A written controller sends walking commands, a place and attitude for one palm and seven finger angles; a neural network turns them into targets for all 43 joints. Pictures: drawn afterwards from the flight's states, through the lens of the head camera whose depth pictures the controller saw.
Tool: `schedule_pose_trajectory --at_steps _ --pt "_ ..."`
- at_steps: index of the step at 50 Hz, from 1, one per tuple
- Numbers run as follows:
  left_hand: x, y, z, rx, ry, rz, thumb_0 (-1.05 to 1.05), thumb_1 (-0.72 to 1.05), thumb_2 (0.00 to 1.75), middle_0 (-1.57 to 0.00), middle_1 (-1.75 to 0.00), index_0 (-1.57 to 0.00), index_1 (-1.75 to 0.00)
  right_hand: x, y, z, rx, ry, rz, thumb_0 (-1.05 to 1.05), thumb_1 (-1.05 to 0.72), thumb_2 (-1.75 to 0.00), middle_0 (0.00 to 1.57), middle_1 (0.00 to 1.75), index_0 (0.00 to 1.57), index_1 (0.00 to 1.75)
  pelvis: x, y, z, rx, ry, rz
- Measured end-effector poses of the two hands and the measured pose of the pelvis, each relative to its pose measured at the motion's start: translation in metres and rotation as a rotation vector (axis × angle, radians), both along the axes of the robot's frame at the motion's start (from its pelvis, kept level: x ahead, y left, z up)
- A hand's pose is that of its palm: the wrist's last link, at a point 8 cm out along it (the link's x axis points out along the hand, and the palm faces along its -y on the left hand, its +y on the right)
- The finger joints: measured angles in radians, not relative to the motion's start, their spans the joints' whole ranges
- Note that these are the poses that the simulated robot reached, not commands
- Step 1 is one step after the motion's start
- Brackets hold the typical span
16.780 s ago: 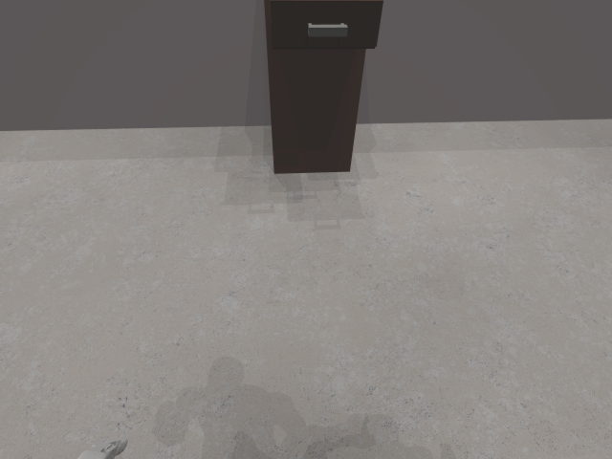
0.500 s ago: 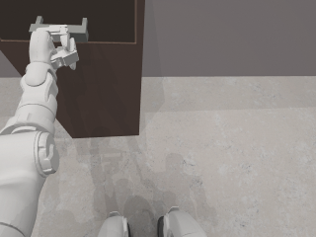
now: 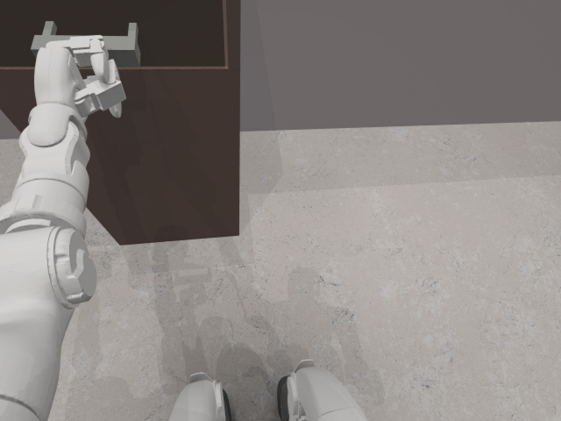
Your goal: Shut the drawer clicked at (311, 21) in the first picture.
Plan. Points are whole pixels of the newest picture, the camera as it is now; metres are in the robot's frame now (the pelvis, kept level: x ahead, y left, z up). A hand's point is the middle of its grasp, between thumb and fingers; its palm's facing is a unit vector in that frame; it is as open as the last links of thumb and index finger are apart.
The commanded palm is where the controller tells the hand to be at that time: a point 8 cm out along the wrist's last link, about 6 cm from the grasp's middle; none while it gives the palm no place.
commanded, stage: pull the fist back off the drawer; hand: left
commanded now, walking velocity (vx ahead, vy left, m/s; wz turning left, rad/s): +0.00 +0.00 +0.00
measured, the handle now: (90, 40) +0.63 +0.18 +0.11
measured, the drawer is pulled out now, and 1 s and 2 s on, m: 0.00 0.00 0.00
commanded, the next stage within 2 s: draw the hand back to the body in 0.30 s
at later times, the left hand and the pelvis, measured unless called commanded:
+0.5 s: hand (112, 87) +0.54 +0.15 +0.11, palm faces +0.02 -1.00 -0.01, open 3.2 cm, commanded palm +0.49 +0.20 +0.12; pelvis +0.05 -0.01 +0.02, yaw -2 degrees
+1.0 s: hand (41, 179) +0.37 +0.18 +0.17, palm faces +0.09 -0.98 -0.15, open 3.3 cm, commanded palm +0.34 +0.23 +0.18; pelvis +0.05 -0.01 +0.05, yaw +1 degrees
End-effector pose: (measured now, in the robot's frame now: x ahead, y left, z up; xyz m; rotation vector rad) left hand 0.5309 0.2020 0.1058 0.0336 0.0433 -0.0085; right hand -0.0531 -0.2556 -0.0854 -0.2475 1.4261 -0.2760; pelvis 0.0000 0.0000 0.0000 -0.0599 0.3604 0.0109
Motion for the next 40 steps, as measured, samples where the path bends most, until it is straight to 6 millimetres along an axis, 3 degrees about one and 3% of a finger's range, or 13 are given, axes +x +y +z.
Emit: schedule_pose_trajectory --at_steps 8,24,30,40 --pt "-0.003 -0.005 -0.003 -0.016 -0.007 0.001 0.02 0.80 0.95 -1.40 -1.60 -1.40 -1.60 0.019 0.000 -0.001 0.021 -0.023 -0.008 0.00 -0.91 -0.89 0.21 0.30 0.21 0.30 0.010 0.000 0.004 0.007 -0.010 -0.015" --pt "-0.009 -0.002 0.001 -0.025 -0.042 0.024 0.02 0.86 0.90 -1.40 -1.60 -1.40 -1.60 0.094 -0.008 0.000 0.047 -0.135 -0.016 0.00 -0.91 -0.90 0.21 0.30 0.20 0.30 0.045 -0.007 0.016 0.025 -0.042 -0.038" --pt "-0.042 0.012 0.014 -0.001 -0.064 0.016 0.02 0.89 0.90 -1.40 -1.60 -1.40 -1.60 0.131 -0.008 0.007 0.077 -0.226 -0.021 0.00 -0.91 -0.90 0.21 0.30 0.20 0.30 0.060 -0.009 0.028 0.031 -0.090 -0.047" --pt "-0.119 0.027 0.033 -0.006 -0.068 0.024 0.02 0.90 0.90 -1.40 -1.60 -1.40 -1.60 0.219 -0.008 0.031 0.078 -0.476 0.098 0.01 -0.91 -0.90 0.21 0.30 0.20 0.30 0.064 -0.011 0.041 0.036 -0.201 -0.008"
